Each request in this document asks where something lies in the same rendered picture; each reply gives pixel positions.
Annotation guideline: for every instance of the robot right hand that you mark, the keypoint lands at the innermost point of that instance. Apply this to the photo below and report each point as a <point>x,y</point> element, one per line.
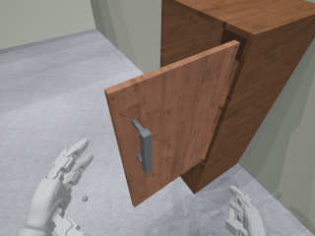
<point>249,221</point>

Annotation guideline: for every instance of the cupboard door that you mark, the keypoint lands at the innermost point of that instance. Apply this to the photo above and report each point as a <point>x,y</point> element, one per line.
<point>178,104</point>

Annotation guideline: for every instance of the robot left hand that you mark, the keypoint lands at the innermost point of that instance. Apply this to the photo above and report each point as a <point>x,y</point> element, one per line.
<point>55,189</point>

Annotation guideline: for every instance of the handle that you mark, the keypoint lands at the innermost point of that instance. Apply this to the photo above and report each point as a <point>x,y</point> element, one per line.
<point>146,156</point>

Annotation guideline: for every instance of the robot left forearm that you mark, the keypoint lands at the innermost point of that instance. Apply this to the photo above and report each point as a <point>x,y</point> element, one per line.
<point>32,231</point>

